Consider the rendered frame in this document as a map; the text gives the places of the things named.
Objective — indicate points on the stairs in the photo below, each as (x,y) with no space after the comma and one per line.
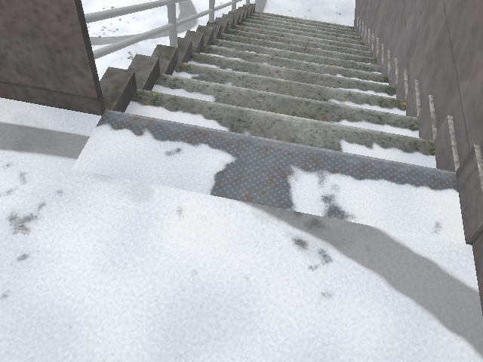
(291,79)

